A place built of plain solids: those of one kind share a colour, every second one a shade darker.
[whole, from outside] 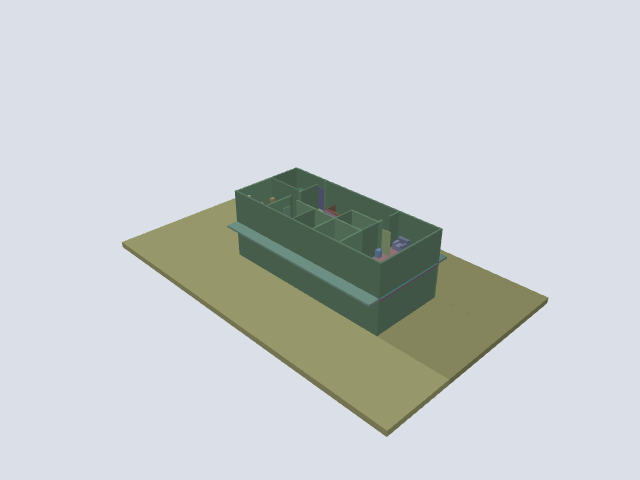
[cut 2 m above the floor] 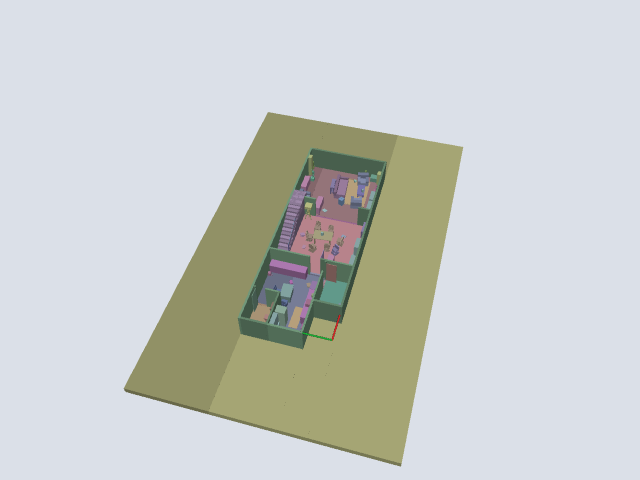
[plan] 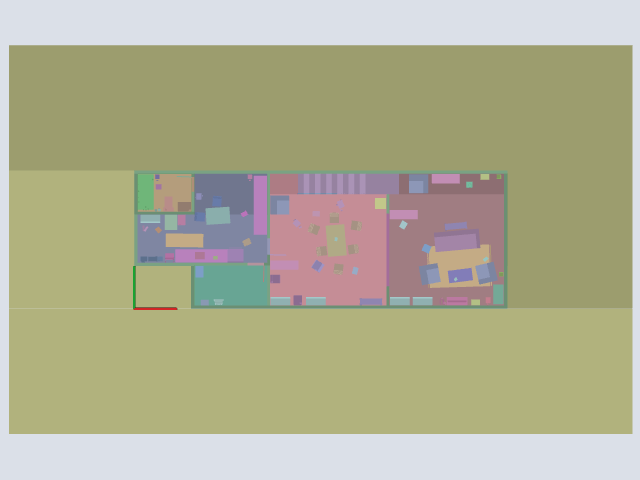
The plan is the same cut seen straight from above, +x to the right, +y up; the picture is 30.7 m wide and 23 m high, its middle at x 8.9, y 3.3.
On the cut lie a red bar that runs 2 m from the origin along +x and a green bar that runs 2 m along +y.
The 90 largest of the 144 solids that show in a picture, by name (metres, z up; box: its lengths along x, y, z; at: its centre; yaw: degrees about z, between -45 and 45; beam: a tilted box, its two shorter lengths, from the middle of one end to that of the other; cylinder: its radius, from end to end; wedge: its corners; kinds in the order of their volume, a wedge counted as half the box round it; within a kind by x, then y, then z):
{
 "under_1": {"box": [6.0, 4.58, 0.5], "at": [-3.0, 4.34, -0.33]},
 "under_2": {"box": [8.72, 2.05, 0.5], "at": [-1.64, 1.02, -0.33]},
 "under_3": {"box": [29.88, 6.0, 0.5], "at": [8.94, -3.0, -0.33]},
 "under_4": {"box": [29.88, 6.0, 0.5], "at": [8.94, 9.63, -0.33]},
 "under_5": {"box": [6.0, 6.63, 0.5], "at": [20.88, 3.31, -0.33]},
 "wall_1": {"box": [0.16, 2.31, 3.05], "at": [0.08, 3.37, 1.23]},
 "wall_2": {"box": [0.16, 1.82, 3.05], "at": [0.08, 5.56, 1.23]},
 "wall_3": {"box": [2.88, 0.031, 3.05], "at": [1.44, 2.06, 1.23]},
 "wall_4": {"box": [2.88, 0.13, 3.05], "at": [1.44, 4.58, 1.23]},
 "wall_5": {"box": [5.43, 0.13, 3.05], "at": [2.71, 2.15, 1.23]},
 "wall_6": {"box": [0.16, 1.89, 3.05], "at": [2.8, 1.1, 1.23]},
 "wall_7": {"box": [0.16, 3.51, 2.73], "at": [2.8, 1.92, 4.42]},
 "wall_8": {"box": [0.16, 2.67, 2.73], "at": [2.8, 5.13, 4.42]},
 "wall_9": {"box": [0.13, 0.96, 3.05], "at": [2.81, 5.13, 1.23]},
 "wall_10": {"box": [3.78, 0.13, 2.73], "at": [4.61, 3.73, 4.42]},
 "wall_11": {"box": [0.13, 1.92, 3.05], "at": [6.43, 1.12, 1.23]},
 "wall_12": {"box": [0.13, 2.15, 2.73], "at": [6.43, 1.24, 4.42]},
 "wall_13": {"box": [0.13, 0.38, 3.05], "at": [6.43, 2.4, 1.23]},
 "wall_14": {"box": [0.13, 1.73, 2.73], "at": [6.43, 4.67, 4.42]},
 "wall_15": {"box": [0.13, 3.09, 3.05], "at": [6.43, 4.92, 1.23]},
 "wall_16": {"box": [17.88, 0.16, 3.05], "at": [8.94, 6.55, 1.23]},
 "wall_17": {"box": [0.13, 2.15, 2.73], "at": [9.34, 1.24, 4.42]},
 "wall_18": {"box": [15.16, 0.16, 6.08], "at": [10.3, 0.08, 2.74]},
 "wall_19": {"box": [15.16, 0.16, 2.73], "at": [10.3, 6.55, 4.42]},
 "wall_20": {"box": [6.75, 0.13, 2.73], "at": [10.73, 2.38, 4.42]},
 "wall_21": {"box": [0.13, 2.15, 2.73], "at": [11.45, 1.24, 4.42]},
 "wall_22": {"box": [0.13, 1.68, 2.73], "at": [11.45, 3.28, 4.42]},
 "wall_23": {"box": [0.13, 0.92, 3.05], "at": [12.15, 0.62, 1.23]},
 "wall_24": {"box": [0.13, 0.92, 3.05], "at": [12.15, 5.03, 1.23]},
 "wall_25": {"box": [2.73, 0.13, 2.73], "at": [12.74, 4.18, 4.42]},
 "wall_26": {"box": [0.13, 2.15, 2.73], "at": [14.04, 1.24, 4.42]},
 "wall_27": {"box": [0.13, 1.68, 2.73], "at": [14.04, 3.28, 4.42]},
 "wall_28": {"box": [0.13, 0.35, 2.73], "at": [14.04, 4.42, 4.42]},
 "wall_29": {"box": [0.13, 1.08, 2.73], "at": [14.04, 5.93, 4.42]},
 "wall_30": {"box": [0.16, 6.31, 6.08], "at": [17.8, 3.31, 2.74]},
 "stair_1": {"box": [4.84, 0.98, 0.46], "at": [10.27, 5.98, -0.07]},
 "stair_2": {"box": [4.57, 0.98, 0.62], "at": [10.4, 5.98, 0.01]},
 "stair_3": {"box": [4.3, 0.98, 0.78], "at": [10.54, 5.98, 0.09]},
 "stair_4": {"box": [4.04, 0.98, 0.94], "at": [10.67, 5.98, 0.17]},
 "stair_5": {"box": [3.77, 0.98, 1.1], "at": [10.81, 5.98, 0.25]},
 "stair_6": {"box": [3.5, 0.98, 1.26], "at": [10.94, 5.98, 0.33]},
 "stair_7": {"box": [3.23, 0.98, 1.42], "at": [11.08, 5.98, 0.41]},
 "stair_8": {"box": [2.96, 0.98, 1.59], "at": [11.21, 5.98, 0.49]},
 "stair_9": {"box": [2.69, 0.98, 1.75], "at": [11.35, 5.98, 0.57]},
 "stair_10": {"box": [2.42, 0.98, 1.91], "at": [11.48, 5.98, 0.65]},
 "stair_11": {"box": [2.15, 0.98, 2.07], "at": [11.61, 5.98, 0.73]},
 "stair_12": {"box": [1.88, 0.98, 2.23], "at": [11.75, 5.98, 0.81]},
 "stair_13": {"box": [1.61, 0.98, 2.39], "at": [11.88, 5.98, 0.89]},
 "stair_14": {"box": [1.08, 0.98, 2.71], "at": [12.15, 5.98, 1.06]},
 "floor_living_1": {"box": [5.5, 5.33, 0.66], "at": [14.97, 2.83, -0.33]},
 "floor_living_2": {"box": [5.03, 0.98, 0.66], "at": [15.21, 5.98, -0.33]},
 "floor_dining_1": {"box": [1.35, 0.98, 0.66], "at": [7.17, 5.98, -0.33]},
 "floor_dining_2": {"box": [5.59, 5.33, 0.66], "at": [9.29, 2.83, -0.33]},
 "under_foot_1": {"box": [15.16, 2.05, 0.5], "at": [10.3, 1.02, -0.49]},
 "floor_kitchen_1": {"box": [6.21, 2.31, 0.5], "at": [3.27, 3.37, -0.41]},
 "floor_kitchen_2": {"box": [3.49, 1.95, 0.5], "at": [4.62, 5.5, -0.41]},
 "upper_floor_next_1": {"box": [15.16, 1.0, 0.16], "at": [10.3, -0.5, 2.97]},
 "upper_floor_next_2": {"box": [15.16, 1.0, 0.16], "at": [10.3, 7.13, 2.97]},
 "upper_floor_master_1": {"box": [3.61, 6.31, 0.16], "at": [15.91, 3.31, 2.97]},
 "floor_utility_1": {"box": [3.49, 1.92, 0.5], "at": [4.62, 1.12, -0.41]},
 "floor_bath_1": {"box": [2.59, 1.82, 0.5], "at": [1.46, 5.56, -0.41]},
 "china_cabinet_1": {"box": [0.95, 0.33, 1.07], "at": [0.78, 4.34, 1.2]},
 "china_cabinet_2": {"box": [0.95, 0.33, 1.07], "at": [7.0, 0.34, 1.36]},
 "china_cabinet_3": {"box": [0.95, 0.33, 1.07], "at": [8.7, 0.34, 1.36]},
 "china_cabinet_4": {"box": [0.95, 0.33, 1.07], "at": [12.72, 0.34, 1.36]},
 "china_cabinet_5": {"box": [0.95, 0.33, 1.07], "at": [13.82, 0.34, 1.36]},
 "armchair_club_1": {"box": [0.9, 0.92, 0.35], "at": [6.98, 4.97, 0.24]},
 "armchair_club_2": {"box": [0.92, 0.9, 0.35], "at": [13.62, 5.99, 0.24]},
 "armchair_club_3": {"box": [0.9, 0.92, 0.35], "at": [14.16, 1.66, 0.24], "yaw": 10.2},
 "armchair_club_4": {"box": [0.92, 0.9, 0.35], "at": [14.82, 5.99, 3.3]},
 "armchair_club_5": {"box": [0.9, 0.92, 0.35], "at": [16.87, 1.71, 0.24], "yaw": 13.1},
 "armchair_club_6": {"box": [0.33, 0.92, 0.38], "at": [17.16, 1.78, 0.61], "yaw": 13.1},
 "counter_run_1": {"box": [0.61, 2.83, 0.78], "at": [6.05, 4.96, 0.33]},
 "sideboard_1": {"box": [1.35, 0.45, 0.71], "at": [7.2, 2.1, 0.51]},
 "sideboard_2": {"box": [1.35, 0.45, 0.71], "at": [12.91, 4.51, 0.51]},
 "sideboard_3": {"box": [1.35, 0.45, 0.71], "at": [14.93, 6.24, 0.51]},
 "sofa_1": {"box": [2.16, 0.23, 0.39], "at": [15.44, 3.64, 0.65], "yaw": 5.2},
 "sofa_2": {"box": [2.16, 0.93, 0.34], "at": [15.47, 3.28, 0.28], "yaw": 5.2},
 "fridge_flat_1": {"box": [0.6, 0.73, 1.66], "at": [1.76, 4.14, 0.67]},
 "bathtub_1": {"box": [0.76, 1.7, 0.44], "at": [0.55, 5.6, 0.06]},
 "kitchen_table_1": {"box": [1.06, 0.71, 0.72], "at": [4.01, 4.46, 0.2], "yaw": 3.8},
 "billy_1": {"box": [0.42, 0.28, 2.02], "at": [16.36, 0.31, 1.01]},
 "billy_2": {"box": [0.42, 0.28, 2.02], "at": [16.8, 6.32, 1.01]},
 "rug_1": {"box": [2.9, 2.0, 0.08], "at": [15.59, 2.05, -0.03], "yaw": 1.7},
 "range_flat_1": {"box": [0.76, 0.65, 0.94], "at": [4.85, 2.54, 0.31]},
 "wall_band_1": {"box": [0.16, 6.31, 0.31], "at": [17.8, 3.31, 2.9]},
 "floor_gap_living_dining_1": {"box": [0.13, 3.49, 0.66], "at": [12.15, 2.83, -0.33]},
 "trunk_1": {"box": [0.5, 0.95, 0.42], "at": [17.45, 0.69, 0.21]},
 "tv_board_1": {"box": [1.0, 0.4, 0.48], "at": [15.47, 0.37, 0.24]},
 "wall_foot_1": {"box": [0.16, 6.31, 0.17], "at": [17.8, 3.31, 2.98]}
}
